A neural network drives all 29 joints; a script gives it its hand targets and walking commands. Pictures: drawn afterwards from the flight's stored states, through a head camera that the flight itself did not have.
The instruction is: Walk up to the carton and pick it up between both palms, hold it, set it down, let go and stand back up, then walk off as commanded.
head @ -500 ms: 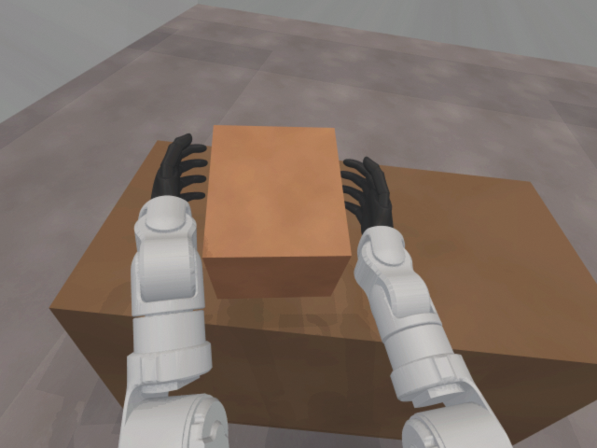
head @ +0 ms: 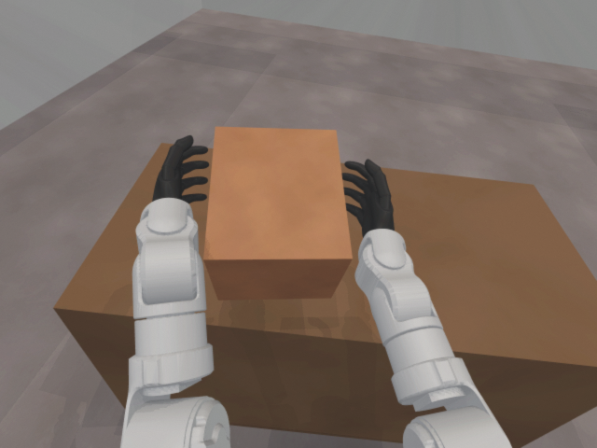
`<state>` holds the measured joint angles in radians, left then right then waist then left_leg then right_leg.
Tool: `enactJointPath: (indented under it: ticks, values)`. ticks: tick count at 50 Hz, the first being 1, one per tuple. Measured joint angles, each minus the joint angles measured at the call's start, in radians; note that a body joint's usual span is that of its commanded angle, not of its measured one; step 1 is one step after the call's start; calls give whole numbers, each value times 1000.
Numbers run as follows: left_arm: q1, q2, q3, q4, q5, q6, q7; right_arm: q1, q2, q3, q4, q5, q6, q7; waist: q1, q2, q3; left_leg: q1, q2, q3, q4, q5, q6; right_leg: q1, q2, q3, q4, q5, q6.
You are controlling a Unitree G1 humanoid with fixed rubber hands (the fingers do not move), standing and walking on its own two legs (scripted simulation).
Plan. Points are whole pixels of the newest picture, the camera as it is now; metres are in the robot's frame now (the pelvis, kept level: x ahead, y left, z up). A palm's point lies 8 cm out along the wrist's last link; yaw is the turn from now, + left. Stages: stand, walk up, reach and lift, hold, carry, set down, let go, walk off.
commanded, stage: hold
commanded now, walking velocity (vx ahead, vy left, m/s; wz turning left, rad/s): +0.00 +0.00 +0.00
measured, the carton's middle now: (276, 216) +0.39 +0.01 +0.13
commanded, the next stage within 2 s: none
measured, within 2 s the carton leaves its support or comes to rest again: neither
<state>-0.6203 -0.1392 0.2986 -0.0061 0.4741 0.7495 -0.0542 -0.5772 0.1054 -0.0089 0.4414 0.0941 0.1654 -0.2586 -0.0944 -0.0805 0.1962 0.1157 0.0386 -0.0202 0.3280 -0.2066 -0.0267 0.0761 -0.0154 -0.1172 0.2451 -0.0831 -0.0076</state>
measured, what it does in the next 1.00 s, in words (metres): stands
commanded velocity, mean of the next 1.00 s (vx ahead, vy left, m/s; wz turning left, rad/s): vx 0.00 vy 0.00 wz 0.00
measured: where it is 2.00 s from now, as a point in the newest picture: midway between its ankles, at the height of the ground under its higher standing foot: outside the picture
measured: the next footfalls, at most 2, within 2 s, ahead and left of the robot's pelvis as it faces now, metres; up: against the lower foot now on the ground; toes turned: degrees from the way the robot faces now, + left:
none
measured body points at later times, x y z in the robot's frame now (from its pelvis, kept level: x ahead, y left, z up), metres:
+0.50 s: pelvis +0.00 +0.00 +0.00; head -0.01 +0.03 +0.45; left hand +0.39 +0.13 +0.19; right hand +0.37 -0.12 +0.16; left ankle +0.00 +0.13 -0.75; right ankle +0.05 -0.12 -0.75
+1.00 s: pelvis +0.00 +0.00 +0.00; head -0.01 +0.03 +0.45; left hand +0.38 +0.14 +0.19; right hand +0.37 -0.12 +0.16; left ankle +0.00 +0.13 -0.75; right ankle +0.05 -0.12 -0.75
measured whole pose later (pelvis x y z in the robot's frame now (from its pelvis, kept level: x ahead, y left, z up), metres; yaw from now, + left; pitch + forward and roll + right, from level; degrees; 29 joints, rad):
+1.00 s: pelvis +0.00 +0.00 +0.00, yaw +0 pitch -13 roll -1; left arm -0.61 -0.14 0.28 -0.02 0.47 0.75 -0.04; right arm -0.57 0.09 0.00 0.42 0.10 0.16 -0.26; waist -0.09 -0.08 0.20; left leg 0.10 0.04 0.00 0.33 -0.20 -0.02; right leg 0.06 -0.02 -0.11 0.24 -0.08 0.00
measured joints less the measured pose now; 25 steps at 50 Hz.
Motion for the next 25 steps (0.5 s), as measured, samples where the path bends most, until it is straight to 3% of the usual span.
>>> enactJointPath:
  ticks: [5, 11, 19, 25]
  values:
    - [-2, 6, -15, -6, -2, -8, 12, -12, -7, -1, -4, 1, -5, 4, 3, 3, 2, -11, 1, 1, 5, 2, 0, -8, 1, 0, -2, 6, -1]
    - [-34, 3, 20, 59, 12, -7, -10, -33, 6, -38, 46, -37, 7, 20, 5, -3, 8, -12, -4, 4, -13, 16, 2, -17, -4, 0, -1, 8, -2]
    - [-24, 10, -11, 34, -15, -28, 30, -37, -5, -28, 25, -11, -20, 13, 8, 5, -13, -47, 3, 8, -5, 13, -2, -48, 2, 2, -2, 11, -4]
    - [-14, 9, 2, 29, -2, -17, 3, -28, -8, -9, 22, -4, -3, 6, 1, 5, -17, -15, 5, 5, -17, 9, -3, -16, 4, -3, -11, 3, -4]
